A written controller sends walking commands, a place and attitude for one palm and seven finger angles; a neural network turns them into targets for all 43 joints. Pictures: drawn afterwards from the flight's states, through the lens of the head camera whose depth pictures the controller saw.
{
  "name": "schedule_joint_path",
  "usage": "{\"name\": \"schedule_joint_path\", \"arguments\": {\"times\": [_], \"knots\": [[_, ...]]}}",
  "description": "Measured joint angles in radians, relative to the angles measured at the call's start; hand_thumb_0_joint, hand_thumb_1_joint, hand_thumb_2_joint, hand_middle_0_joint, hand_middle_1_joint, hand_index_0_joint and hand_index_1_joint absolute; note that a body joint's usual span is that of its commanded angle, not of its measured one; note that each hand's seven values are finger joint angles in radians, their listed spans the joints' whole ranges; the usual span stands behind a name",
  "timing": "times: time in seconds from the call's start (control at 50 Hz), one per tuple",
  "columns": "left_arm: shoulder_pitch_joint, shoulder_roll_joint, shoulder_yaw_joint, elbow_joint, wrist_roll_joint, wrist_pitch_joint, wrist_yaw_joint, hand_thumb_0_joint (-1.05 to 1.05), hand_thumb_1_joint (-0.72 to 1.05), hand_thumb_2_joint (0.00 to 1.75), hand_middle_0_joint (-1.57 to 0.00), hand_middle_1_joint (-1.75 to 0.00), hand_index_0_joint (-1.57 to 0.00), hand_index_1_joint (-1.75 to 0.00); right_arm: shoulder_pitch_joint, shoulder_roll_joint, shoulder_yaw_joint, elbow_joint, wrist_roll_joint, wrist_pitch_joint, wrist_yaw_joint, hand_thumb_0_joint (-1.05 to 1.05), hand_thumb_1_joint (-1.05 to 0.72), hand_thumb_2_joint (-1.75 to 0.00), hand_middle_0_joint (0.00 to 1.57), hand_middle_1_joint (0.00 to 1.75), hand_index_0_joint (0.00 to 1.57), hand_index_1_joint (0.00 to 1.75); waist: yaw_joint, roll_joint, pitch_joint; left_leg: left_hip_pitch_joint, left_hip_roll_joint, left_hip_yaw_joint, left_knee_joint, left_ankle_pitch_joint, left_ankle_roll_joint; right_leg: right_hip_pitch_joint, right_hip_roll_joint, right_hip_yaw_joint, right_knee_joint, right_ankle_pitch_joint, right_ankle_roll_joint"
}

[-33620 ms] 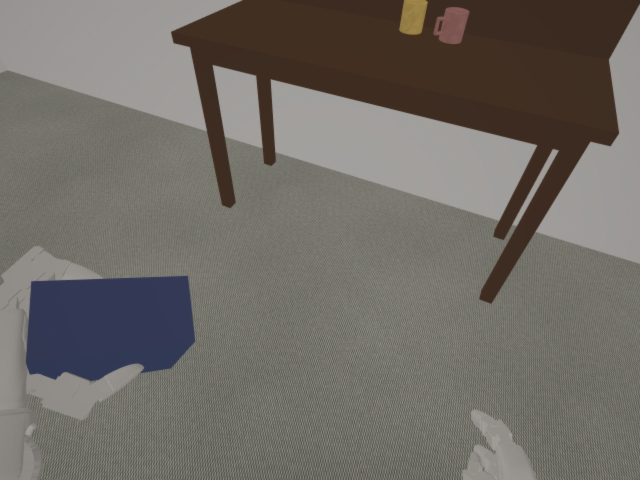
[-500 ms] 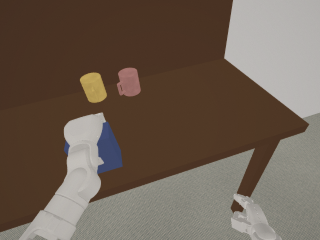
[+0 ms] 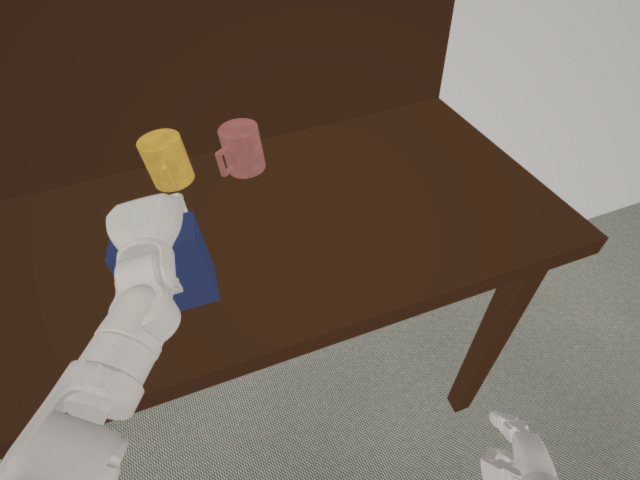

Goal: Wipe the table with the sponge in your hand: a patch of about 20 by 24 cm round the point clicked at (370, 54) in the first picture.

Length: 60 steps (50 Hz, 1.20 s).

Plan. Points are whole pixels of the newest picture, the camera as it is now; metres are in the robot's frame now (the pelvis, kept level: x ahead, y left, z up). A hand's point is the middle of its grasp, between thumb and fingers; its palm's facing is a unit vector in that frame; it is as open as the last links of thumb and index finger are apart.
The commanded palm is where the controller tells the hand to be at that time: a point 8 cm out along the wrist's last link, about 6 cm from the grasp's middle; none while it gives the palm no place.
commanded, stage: wipe forward along the middle lane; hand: left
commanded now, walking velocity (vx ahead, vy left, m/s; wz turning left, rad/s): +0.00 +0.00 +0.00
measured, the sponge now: (172, 276) +0.37 +0.25 +0.05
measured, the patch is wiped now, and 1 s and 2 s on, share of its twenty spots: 0.95 0.95 0.95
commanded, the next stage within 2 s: slide back across to the first lane in 0.62 s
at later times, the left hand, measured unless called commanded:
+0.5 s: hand (160, 227) +0.41 +0.27 +0.10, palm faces -0.06 +0.00 -1.00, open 10.6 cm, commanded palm +0.40 +0.27 +0.14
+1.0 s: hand (148, 213) +0.44 +0.30 +0.10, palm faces -0.03 -0.03 -1.00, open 10.6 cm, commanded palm +0.41 +0.31 +0.16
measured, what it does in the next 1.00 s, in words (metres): stands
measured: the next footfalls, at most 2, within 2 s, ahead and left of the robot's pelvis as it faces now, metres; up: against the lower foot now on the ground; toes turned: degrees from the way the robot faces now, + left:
none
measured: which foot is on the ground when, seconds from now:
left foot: down 0.00-1.00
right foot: down 0.00-1.00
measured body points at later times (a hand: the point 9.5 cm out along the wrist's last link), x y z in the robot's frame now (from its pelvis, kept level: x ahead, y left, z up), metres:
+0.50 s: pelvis +0.00 +0.00 +0.00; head +0.03 -0.03 +0.45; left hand +0.41 +0.27 +0.15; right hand +0.16 -0.25 -0.13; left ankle -0.04 +0.11 -0.74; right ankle +0.05 -0.09 -0.74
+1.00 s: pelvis +0.02 +0.02 +0.00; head +0.05 +0.00 +0.45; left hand +0.44 +0.30 +0.16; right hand +0.13 -0.25 -0.13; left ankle -0.04 +0.11 -0.74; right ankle +0.05 -0.09 -0.74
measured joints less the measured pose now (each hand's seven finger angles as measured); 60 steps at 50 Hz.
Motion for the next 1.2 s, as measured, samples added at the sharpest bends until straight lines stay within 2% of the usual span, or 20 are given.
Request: {"name": "schedule_joint_path", "arguments": {"times": [0.14,0.4,0.64,0.76,0.86,1.02,1.2], "knots": [[-0.043,0.025,0.033,0.075,-0.002,-0.058,0.003,0.00,-0.54,1.04,-0.67,-1.30,-0.70,-1.28,0.022,0.000,-0.004,0.001,-0.002,-0.003,-0.006,0.01,-0.90,-0.90,0.20,0.30,0.20,0.30,-0.011,-0.002,-0.005,-0.025,0.005,-0.001,0.007,-0.003,-0.003,-0.022,0.005,-0.001,0.000,0.001,-0.003],[-0.123,0.044,0.056,0.195,0.004,-0.124,0.022,0.00,-0.54,1.04,-0.67,-1.30,-0.70,-1.28,0.051,-0.006,-0.014,0.019,0.000,-0.005,-0.010,0.01,-0.90,-0.90,0.20,0.30,0.20,0.30,-0.023,-0.005,-0.012,-0.059,0.004,-0.005,0.009,0.000,-0.003,-0.050,0.003,-0.006,-0.007,0.007,-0.002],[-0.260,0.091,0.080,0.381,0.023,-0.193,0.029,0.01,-0.54,1.04,-0.68,-1.30,-0.70,-1.28,0.073,0.000,-0.010,0.026,0.000,-0.019,-0.016,0.01,-0.90,-0.90,0.20,0.30,0.20,0.30,-0.056,-0.018,-0.013,-0.101,0.001,-0.006,0.012,0.004,0.002,-0.086,0.000,-0.007,-0.017,0.017,0.004],[-0.292,0.100,0.086,0.423,0.031,-0.222,0.041,0.01,-0.54,1.04,-0.68,-1.30,-0.70,-1.28,0.102,-0.003,-0.018,0.038,-0.002,-0.017,-0.011,0.01,-0.90,-0.90,0.20,0.30,0.20,0.30,-0.062,-0.018,-0.018,-0.117,-0.002,-0.006,0.010,0.002,0.007,-0.099,-0.003,-0.005,-0.023,0.017,0.009],[-0.256,0.109,0.121,0.398,0.022,-0.243,0.053,0.01,-0.54,1.04,-0.68,-1.30,-0.70,-1.28,0.118,-0.004,-0.024,0.046,-0.001,-0.007,-0.006,0.01,-0.90,-0.90,0.20,0.30,0.20,0.30,-0.064,-0.014,-0.022,-0.101,-0.001,0.003,-0.004,0.000,0.013,-0.086,-0.001,0.004,-0.038,0.018,0.014],[-0.165,0.108,0.148,0.286,0.010,-0.226,0.050,0.01,-0.54,1.04,-0.67,-1.30,-0.70,-1.28,0.106,-0.005,-0.025,0.041,0.002,0.003,0.004,0.01,-0.90,-0.90,0.20,0.30,0.20,0.30,-0.056,-0.007,-0.013,-0.039,-0.005,0.010,-0.044,0.002,0.025,-0.030,-0.003,0.014,-0.068,0.017,0.024],[-0.083,0.122,0.145,0.171,-0.004,-0.193,-0.007,0.01,-0.54,1.04,-0.67,-1.30,-0.69,-1.29,0.057,-0.007,-0.023,0.011,0.000,0.001,0.013,0.01,-0.90,-0.90,0.20,0.30,0.20,0.30,-0.023,-0.001,-0.004,0.014,-0.016,-0.002,-0.071,0.003,0.037,0.029,-0.015,0.006,-0.095,0.012,0.037]]}}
